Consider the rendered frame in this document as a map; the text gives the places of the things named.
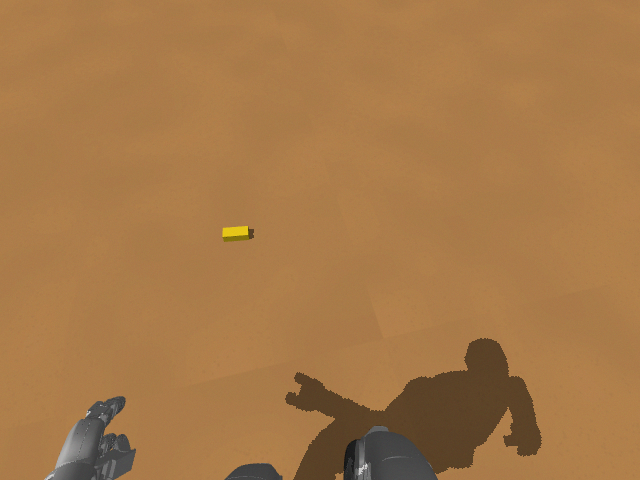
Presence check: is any left robot arm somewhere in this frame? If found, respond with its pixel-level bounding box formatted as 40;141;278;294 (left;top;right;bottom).
44;462;97;480

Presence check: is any left robot hand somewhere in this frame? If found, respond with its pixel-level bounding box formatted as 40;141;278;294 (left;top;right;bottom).
55;396;136;480

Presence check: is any right robot foot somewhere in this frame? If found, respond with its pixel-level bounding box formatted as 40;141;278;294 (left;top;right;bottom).
343;439;359;480

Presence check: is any small box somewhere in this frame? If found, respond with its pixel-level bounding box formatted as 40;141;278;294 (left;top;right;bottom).
222;226;249;242

